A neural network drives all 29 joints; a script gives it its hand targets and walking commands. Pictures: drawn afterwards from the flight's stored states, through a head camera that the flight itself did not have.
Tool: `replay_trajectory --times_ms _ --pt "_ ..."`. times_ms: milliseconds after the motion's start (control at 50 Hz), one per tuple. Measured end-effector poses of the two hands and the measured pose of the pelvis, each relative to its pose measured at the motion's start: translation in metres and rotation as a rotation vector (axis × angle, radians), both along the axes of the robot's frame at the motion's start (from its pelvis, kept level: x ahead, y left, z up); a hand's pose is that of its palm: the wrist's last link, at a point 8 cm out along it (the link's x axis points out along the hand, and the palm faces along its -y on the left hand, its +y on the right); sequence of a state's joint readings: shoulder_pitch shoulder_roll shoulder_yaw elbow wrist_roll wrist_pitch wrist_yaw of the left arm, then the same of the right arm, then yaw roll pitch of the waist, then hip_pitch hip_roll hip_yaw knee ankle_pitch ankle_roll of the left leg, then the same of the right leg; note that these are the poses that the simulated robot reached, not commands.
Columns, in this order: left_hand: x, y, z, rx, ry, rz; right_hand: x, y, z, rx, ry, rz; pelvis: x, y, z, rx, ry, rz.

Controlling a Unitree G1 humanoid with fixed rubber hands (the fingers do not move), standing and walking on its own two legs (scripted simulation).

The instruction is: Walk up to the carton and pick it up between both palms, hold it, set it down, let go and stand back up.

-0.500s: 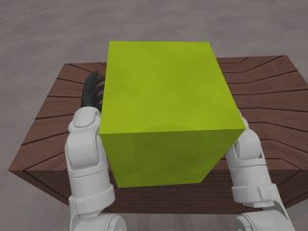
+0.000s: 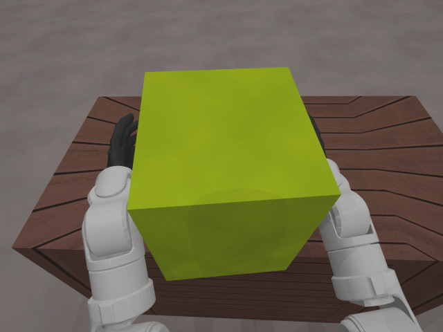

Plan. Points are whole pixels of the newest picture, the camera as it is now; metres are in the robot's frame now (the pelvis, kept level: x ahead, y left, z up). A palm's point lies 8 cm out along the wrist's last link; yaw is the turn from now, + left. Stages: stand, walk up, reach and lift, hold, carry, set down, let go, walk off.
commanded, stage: hold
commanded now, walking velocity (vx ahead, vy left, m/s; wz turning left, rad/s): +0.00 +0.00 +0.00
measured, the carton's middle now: (222, 181) +0.33 +0.01 +0.14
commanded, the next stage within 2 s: set down in 0.64 s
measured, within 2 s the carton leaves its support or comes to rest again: neither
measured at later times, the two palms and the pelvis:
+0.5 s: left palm (148, 159) +0.36 +0.12 +0.17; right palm (331, 162) +0.36 -0.17 +0.13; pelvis -0.01 +0.00 +0.00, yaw -2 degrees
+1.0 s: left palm (121, 168) +0.35 +0.16 +0.16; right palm (303, 158) +0.37 -0.13 +0.13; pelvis +0.00 +0.01 +0.00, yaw +0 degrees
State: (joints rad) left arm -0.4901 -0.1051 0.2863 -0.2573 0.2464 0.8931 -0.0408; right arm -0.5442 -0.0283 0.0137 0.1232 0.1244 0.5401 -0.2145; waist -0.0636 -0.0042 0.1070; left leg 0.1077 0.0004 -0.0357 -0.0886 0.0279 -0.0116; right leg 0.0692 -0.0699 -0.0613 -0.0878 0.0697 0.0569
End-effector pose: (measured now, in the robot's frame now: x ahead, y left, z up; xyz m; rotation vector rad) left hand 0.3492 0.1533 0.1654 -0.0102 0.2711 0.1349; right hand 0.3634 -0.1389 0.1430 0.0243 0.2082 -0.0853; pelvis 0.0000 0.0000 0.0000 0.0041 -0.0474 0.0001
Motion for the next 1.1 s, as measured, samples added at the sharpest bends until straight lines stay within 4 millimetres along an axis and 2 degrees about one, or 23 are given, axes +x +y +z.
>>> replay_trajectory --times_ms 160,340,520,660,780,880,980,1100 --pt "-0.002 0.001 0.0 0.023 0.012 -0.017 -0.007 0.002 -0.005 0.015 0.012 -0.016 -0.004 0.008 0.0 0.003 0.008 0.002" --pt "0.002 -0.022 0.003 0.029 0.014 -0.032 -0.012 -0.02 -0.009 0.024 0.013 -0.044 -0.009 0.006 0.0 0.004 0.011 -0.013" --pt "0.009 -0.038 0.003 0.016 0.014 -0.031 -0.006 -0.036 -0.01 0.018 0.012 -0.045 -0.009 -0.006 0.0 0.001 0.009 -0.027" --pt "0.008 -0.029 0.001 0.003 0.011 -0.011 0.001 -0.029 -0.006 0.009 0.008 -0.02 -0.006 -0.011 0.0 -0.002 -0.002 -0.024" --pt "-0.003 -0.012 0.003 -0.023 -0.011 0.013 -0.001 -0.012 0.001 -0.003 -0.013 0.007 -0.003 -0.009 0.0 -0.003 -0.031 -0.014" --pt "-0.006 0.002 -0.001 -0.014 0.007 0.021 0.0 0.002 -0.002 0.002 0.006 0.02 -0.002 -0.002 0.0 -0.001 -0.041 -0.007" --pt "0.002 0.008 -0.008 -0.001 0.025 0.01 0.005 0.008 -0.01 0.003 0.023 0.012 -0.003 0.004 0.0 0.001 -0.015 0.002" --pt "0.019 0.001 -0.014 0.02 0.029 -0.015 0.013 0.002 -0.018 0.004 0.024 -0.013 0.0 0.009 0.0 0.003 0.029 0.008"
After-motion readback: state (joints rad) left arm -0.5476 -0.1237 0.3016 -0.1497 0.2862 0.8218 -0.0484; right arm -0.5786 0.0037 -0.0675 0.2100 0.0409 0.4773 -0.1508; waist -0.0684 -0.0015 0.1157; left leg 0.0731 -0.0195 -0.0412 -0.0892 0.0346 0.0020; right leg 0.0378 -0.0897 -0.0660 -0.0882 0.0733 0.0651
